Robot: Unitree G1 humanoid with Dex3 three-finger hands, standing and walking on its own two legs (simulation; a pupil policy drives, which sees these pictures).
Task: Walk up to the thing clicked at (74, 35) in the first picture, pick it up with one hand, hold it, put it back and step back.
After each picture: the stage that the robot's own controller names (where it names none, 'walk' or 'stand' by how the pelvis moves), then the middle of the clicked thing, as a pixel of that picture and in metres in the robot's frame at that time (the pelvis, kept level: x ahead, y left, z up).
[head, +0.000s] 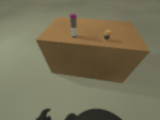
stand; (73, 26) +0.94 +0.23 +0.09
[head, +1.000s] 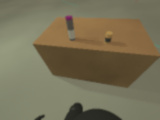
walk; (70, 29) +0.83 +0.26 +0.09
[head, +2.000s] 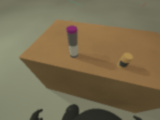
stand; (73, 43) +0.53 +0.17 +0.12
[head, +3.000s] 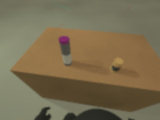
stand; (66, 52) +0.48 +0.20 +0.09
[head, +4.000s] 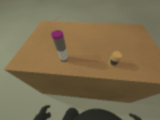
stand; (61, 48) +0.48 +0.23 +0.09
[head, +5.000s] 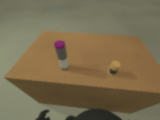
stand; (62, 57) +0.44 +0.22 +0.08
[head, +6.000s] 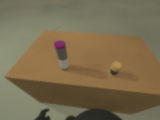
stand; (62, 57) +0.44 +0.22 +0.08
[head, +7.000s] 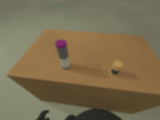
stand; (63, 56) +0.45 +0.22 +0.08
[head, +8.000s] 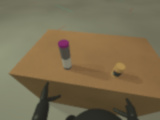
rise first; (65, 56) +0.44 +0.21 +0.09
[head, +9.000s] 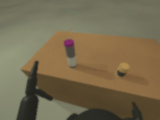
go down; (71, 55) +0.47 +0.20 +0.09
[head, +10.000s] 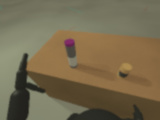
go down; (71, 55) +0.46 +0.19 +0.09
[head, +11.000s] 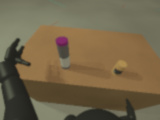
go down; (64, 55) +0.44 +0.18 +0.10
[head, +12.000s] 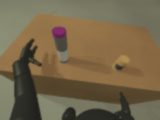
close in; (62, 48) +0.46 +0.18 +0.12
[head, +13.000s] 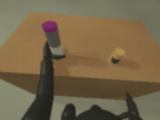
close; (55, 44) +0.47 +0.21 +0.15
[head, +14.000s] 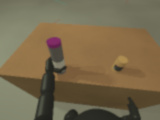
lift; (58, 58) +0.38 +0.20 +0.14
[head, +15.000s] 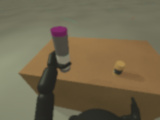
lift; (62, 52) +0.32 +0.17 +0.27
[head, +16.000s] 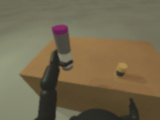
hold; (64, 51) +0.33 +0.16 +0.27
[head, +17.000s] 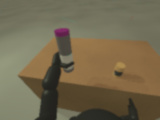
hold; (65, 52) +0.34 +0.16 +0.25
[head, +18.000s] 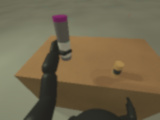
crouch; (63, 40) +0.40 +0.17 +0.29
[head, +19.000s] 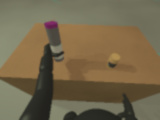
lower; (55, 43) +0.48 +0.21 +0.17
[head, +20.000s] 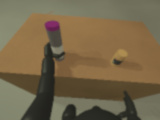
lower; (56, 44) +0.47 +0.20 +0.15
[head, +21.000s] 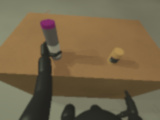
lower; (53, 43) +0.48 +0.21 +0.15
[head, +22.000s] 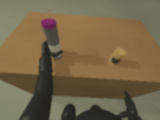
lower; (53, 42) +0.48 +0.21 +0.15
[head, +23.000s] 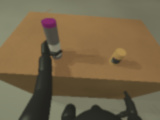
rest; (53, 42) +0.48 +0.21 +0.15
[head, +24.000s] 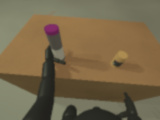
withdraw; (56, 46) +0.46 +0.21 +0.14
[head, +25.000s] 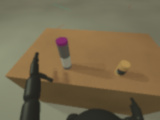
sink last; (64, 55) +0.43 +0.20 +0.12
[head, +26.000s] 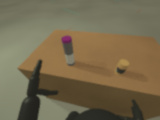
stand; (69, 52) +0.48 +0.21 +0.11
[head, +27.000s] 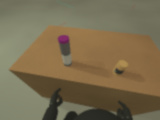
stand; (66, 52) +0.46 +0.21 +0.10
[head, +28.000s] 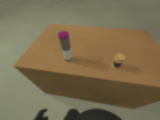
walk; (66, 48) +0.51 +0.20 +0.10
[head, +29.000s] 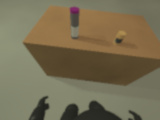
walk; (74, 25) +0.72 +0.17 +0.10
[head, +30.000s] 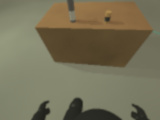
walk; (71, 10) +1.04 +0.27 +0.12
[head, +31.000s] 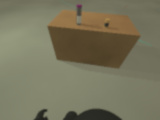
stand; (79, 15) +1.25 +0.23 +0.10
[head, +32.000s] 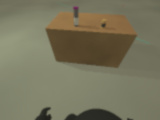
stand; (76, 17) +1.25 +0.24 +0.08
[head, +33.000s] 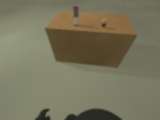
stand; (76, 16) +1.25 +0.24 +0.08
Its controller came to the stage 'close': yes
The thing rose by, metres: 0.20
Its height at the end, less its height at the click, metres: +0.00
